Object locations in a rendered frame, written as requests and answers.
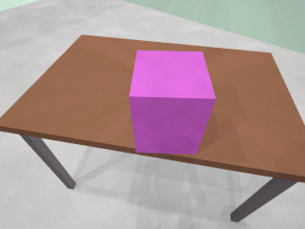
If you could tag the table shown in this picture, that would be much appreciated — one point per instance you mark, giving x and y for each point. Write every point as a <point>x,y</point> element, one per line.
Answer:
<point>84,98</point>

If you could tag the carton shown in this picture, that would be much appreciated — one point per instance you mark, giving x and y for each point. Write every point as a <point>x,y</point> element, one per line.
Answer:
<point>171,100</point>

